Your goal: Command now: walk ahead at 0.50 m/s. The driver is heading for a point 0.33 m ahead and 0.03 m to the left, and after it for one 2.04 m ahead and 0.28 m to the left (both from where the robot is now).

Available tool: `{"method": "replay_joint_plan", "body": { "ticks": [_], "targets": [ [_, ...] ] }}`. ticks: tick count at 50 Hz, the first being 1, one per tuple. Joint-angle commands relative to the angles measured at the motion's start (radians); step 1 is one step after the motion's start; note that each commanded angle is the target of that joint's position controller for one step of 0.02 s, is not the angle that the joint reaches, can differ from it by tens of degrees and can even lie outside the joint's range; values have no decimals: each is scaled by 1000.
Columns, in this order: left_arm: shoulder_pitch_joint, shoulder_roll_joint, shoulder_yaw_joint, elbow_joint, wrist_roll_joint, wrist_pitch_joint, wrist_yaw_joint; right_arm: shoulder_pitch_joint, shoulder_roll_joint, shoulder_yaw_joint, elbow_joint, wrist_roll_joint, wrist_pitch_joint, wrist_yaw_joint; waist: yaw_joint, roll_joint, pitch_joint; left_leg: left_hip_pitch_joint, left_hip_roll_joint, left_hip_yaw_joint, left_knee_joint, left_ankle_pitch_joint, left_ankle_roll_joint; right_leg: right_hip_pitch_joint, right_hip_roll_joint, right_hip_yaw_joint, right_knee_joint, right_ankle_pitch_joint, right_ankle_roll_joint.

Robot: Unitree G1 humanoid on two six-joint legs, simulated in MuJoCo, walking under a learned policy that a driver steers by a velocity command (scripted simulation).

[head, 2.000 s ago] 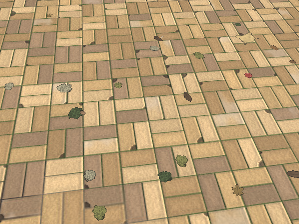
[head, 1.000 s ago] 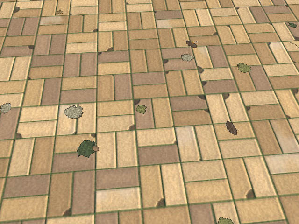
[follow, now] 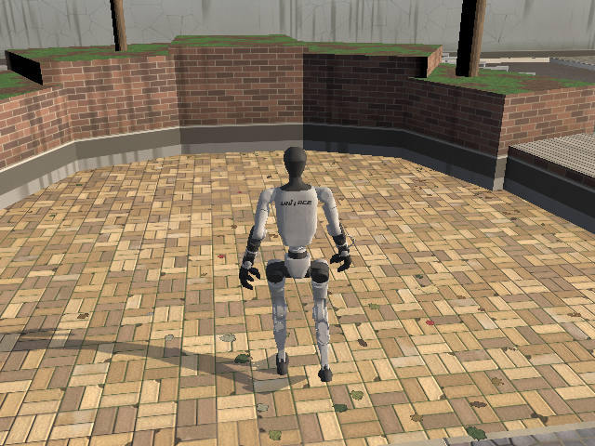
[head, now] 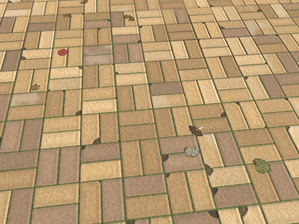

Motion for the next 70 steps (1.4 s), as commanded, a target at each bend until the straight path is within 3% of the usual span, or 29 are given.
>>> {"method": "replay_joint_plan", "body": {
  "ticks": [1,5,12,16,19,21,22,23,24,25,26,27,28,30,32,39,44,47,49,50,51,52,53,55,57,59,62,66,70],
  "targets": [
    [-47,113,31,-91,11,-23,7,88,-106,-26,-20,-19,-11,-5,-39,100,-86,341,274,-366,-280,79,170,-332,-117,43,41,124,-8],
    [-70,64,25,-100,20,9,8,117,-128,-33,7,-5,-22,-10,-16,86,-46,268,252,-249,-352,228,188,-329,-134,19,-84,207,24],
    [-302,30,7,-160,17,0,-9,221,-157,-33,55,4,-5,-35,-84,75,18,289,195,-112,-389,226,135,-318,-87,-36,-478,534,39],
    [-412,36,1,-203,8,-10,-35,295,-165,-34,94,8,15,-38,-113,72,52,418,249,-124,-346,246,138,-353,-63,-41,-577,502,19],
    [-407,61,7,-213,9,-18,-50,293,-182,-43,104,11,30,-46,-80,88,33,506,287,-132,-267,383,119,-313,-42,-46,-618,397,-18],
    [-254,109,32,-171,13,-19,-47,255,-195,-46,95,10,40,-50,13,109,-65,495,256,-97,-94,679,91,-75,16,-95,-646,370,-59],
    [-86,158,55,-120,18,-17,-38,247,-173,-36,84,3,43,-51,85,89,-176,393,204,-63,101,672,62,182,-1,-78,-628,412,-95],
    [63,242,76,-93,37,-15,-29,310,-103,-12,56,-11,31,-48,95,-51,-333,52,102,-15,455,343,8,584,-235,237,-593,400,-208],
    [105,237,72,-74,23,-10,-34,378,-27,13,71,-11,9,-39,74,-240,-438,-219,-39,-89,701,-415,-25,767,-383,623,-730,236,-308],
    [75,158,48,-77,13,-9,-32,285,-140,-16,58,17,-9,-32,98,-155,-339,-326,19,-168,795,-425,-9,699,-347,594,-782,123,-264],
    [-15,138,39,-91,13,-9,-28,200,-167,-24,28,36,-20,-30,75,-115,-192,-365,71,-133,780,-329,1,541,-319,456,-817,161,-229],
    [-80,117,32,-100,22,-10,-28,157,-159,-25,22,29,-23,-35,48,-46,-115,-331,113,-111,730,-241,-2,394,-282,361,-854,237,-214],
    [-121,91,25,-104,31,-14,-31,153,-146,-30,23,17,-16,-38,14,-37,-67,-280,143,-110,677,-187,-7,284,-247,287,-888,312,-202],
    [-143,74,20,-97,36,-22,-36,197,-100,-27,35,12,8,-39,-31,-64,-61,-189,168,-112,620,-140,-20,181,-212,212,-947,351,-201],
    [-132,97,25,-80,31,-29,-33,175,-84,-26,26,6,24,-43,-41,-58,-33,-205,178,-100,555,-91,-40,135,-204,154,-986,394,-213],
    [-24,143,34,-17,19,-17,-4,-66,-58,-14,-46,0,13,-30,28,-34,22,-222,140,-56,151,255,-69,166,-155,14,-1014,431,-168],
    [52,157,41,36,8,4,1,-184,-73,-9,-98,10,4,-6,55,-36,52,-255,118,-63,29,193,-39,328,-226,30,-946,448,-159],
    [31,177,49,42,6,21,7,-124,-111,-22,-93,11,-5,4,2,-62,11,-142,83,-37,-6,80,1,390,-249,35,-845,642,-131],
    [11,146,36,32,13,30,10,147,-189,-64,-12,5,-6,-7,-123,-35,-162,255,61,-15,-14,100,58,287,-161,-38,-524,813,-82],
    [88,65,8,5,28,19,5,291,-284,-87,13,-15,-3,-15,-127,133,-328,649,301,-349,3,64,177,-47,-52,-94,-151,505,-21],
    [136,7,-12,20,26,-3,-2,330,-273,-82,30,-2,4,-10,-115,302,-415,801,418,-716,-152,-112,267,-298,80,-5,72,-152,9],
    [47,116,15,8,-2,-20,-9,292,-194,-57,24,6,2,-10,-133,211,-311,729,388,-670,-193,-225,224,-409,20,74,173,-151,-9],
    [-31,141,22,-17,-18,-31,-11,206,-167,-48,5,5,0,-12,-112,165,-184,589,360,-541,-218,-190,189,-448,-33,43,164,-54,-24],
    [-74,125,29,-20,3,-25,-1,96,-117,-32,-14,-13,-4,-10,-54,97,-69,347,290,-373,-284,-35,163,-363,-108,21,60,99,-18],
    [-38,83,26,-8,9,-2,1,79,-99,-28,-9,-17,-11,-7,-15,115,-61,255,259,-298,-338,38,164,-278,-131,22,7,153,-7],
    [-61,66,25,-18,15,13,5,99,-122,-33,7,-11,-19,-12,-6,99,-36,225,254,-242,-371,112,178,-301,-139,13,-57,204,12],
    [-158,63,25,-51,25,14,4,149,-145,-38,33,-9,-15,-28,-26,72,-7,255,244,-184,-390,184,173,-374,-139,9,-221,355,39],
    [-290,34,12,-85,19,3,-10,207,-154,-37,61,0,-7,-40,-69,75,22,263,205,-101,-402,176,140,-324,-97,-34,-455,532,40],
    [-399,36,3,-124,10,-5,-31,283,-161,-41,104,7,10,-43,-101,70,54,384,250,-101,-366,187,139,-345,-72,-40,-566,516,23]
  ]
}}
